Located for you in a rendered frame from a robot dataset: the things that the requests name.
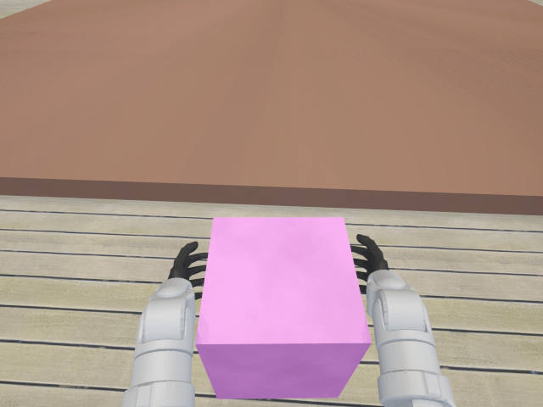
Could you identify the left robot forearm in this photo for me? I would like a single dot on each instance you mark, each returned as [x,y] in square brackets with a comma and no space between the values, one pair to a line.
[161,375]

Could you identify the left robot hand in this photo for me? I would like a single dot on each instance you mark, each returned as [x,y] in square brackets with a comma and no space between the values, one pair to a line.
[183,261]

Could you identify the right robot hand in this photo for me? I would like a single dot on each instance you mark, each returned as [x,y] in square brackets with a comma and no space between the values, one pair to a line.
[374,256]

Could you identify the carton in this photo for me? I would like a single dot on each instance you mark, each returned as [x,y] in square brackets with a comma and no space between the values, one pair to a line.
[281,314]

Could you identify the right robot forearm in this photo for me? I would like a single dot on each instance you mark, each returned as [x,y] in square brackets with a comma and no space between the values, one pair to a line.
[409,365]

